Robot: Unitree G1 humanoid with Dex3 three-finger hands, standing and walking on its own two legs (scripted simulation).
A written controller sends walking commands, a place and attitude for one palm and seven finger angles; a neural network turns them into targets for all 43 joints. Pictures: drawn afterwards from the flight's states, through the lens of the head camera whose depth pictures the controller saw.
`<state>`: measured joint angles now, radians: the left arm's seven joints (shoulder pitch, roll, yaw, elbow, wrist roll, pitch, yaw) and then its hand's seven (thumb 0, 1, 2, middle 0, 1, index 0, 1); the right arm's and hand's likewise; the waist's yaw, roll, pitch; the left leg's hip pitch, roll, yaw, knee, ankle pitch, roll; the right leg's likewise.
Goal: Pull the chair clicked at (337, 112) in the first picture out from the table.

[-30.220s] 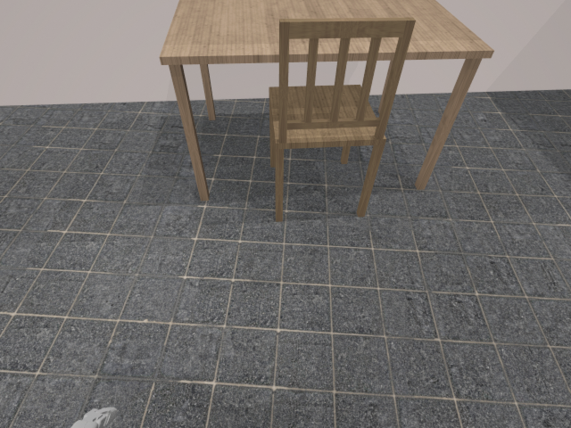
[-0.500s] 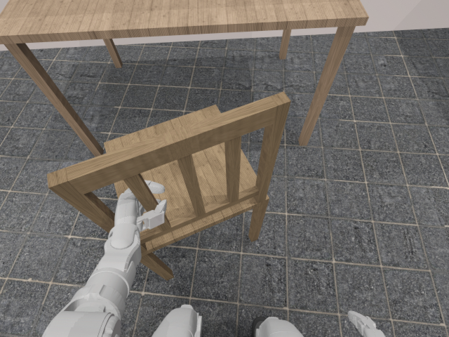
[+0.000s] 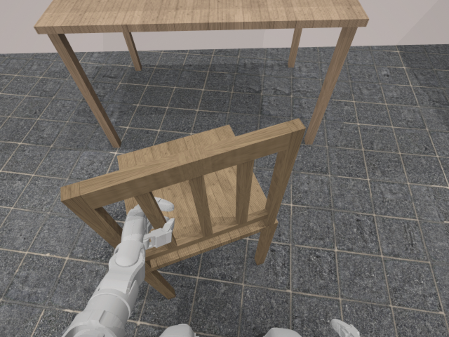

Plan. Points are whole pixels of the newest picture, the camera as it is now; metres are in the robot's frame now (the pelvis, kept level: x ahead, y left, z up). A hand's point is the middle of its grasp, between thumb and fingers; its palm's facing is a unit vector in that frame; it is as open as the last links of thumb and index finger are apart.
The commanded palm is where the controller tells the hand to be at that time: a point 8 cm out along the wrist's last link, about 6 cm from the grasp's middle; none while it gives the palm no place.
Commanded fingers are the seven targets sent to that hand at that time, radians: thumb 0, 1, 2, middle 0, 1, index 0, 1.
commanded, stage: stop walking, hand still on the chair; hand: left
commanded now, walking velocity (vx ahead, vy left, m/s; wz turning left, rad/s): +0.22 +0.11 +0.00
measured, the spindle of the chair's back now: (202, 208) +0.37 +0.06 -0.08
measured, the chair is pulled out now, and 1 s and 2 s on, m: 0.58 0.62 0.62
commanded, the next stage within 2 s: open the thumb and straighten the fingers in 0.90 s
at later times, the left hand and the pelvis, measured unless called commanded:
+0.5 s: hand (156, 248) +0.28 +0.15 -0.07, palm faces -0.04 -0.98 -0.17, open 5.8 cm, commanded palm +0.26 +0.20 -0.05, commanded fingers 0.00 0.90 0.90 -0.50 -1.45 -0.50 -1.45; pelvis +0.01 +0.03 +0.01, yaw -2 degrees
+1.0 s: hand (156, 247) +0.28 +0.15 -0.06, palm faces +0.01 -0.99 -0.17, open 5.8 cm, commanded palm +0.26 +0.21 -0.05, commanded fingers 0.00 0.78 0.84 -0.50 -1.45 -0.50 -1.45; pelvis +0.02 +0.01 +0.01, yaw -2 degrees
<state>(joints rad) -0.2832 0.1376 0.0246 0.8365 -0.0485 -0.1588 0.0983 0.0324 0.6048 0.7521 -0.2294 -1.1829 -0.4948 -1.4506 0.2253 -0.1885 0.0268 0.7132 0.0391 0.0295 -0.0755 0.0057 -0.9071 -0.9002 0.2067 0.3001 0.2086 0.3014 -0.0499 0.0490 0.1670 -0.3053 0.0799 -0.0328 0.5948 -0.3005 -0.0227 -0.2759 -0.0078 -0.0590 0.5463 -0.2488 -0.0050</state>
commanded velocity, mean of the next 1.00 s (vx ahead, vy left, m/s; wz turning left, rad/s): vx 0.00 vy -0.03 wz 0.00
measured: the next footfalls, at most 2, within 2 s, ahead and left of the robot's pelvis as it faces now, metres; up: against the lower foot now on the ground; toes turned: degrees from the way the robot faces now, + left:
none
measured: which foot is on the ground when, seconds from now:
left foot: down 0.00-1.00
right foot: down 0.00-1.00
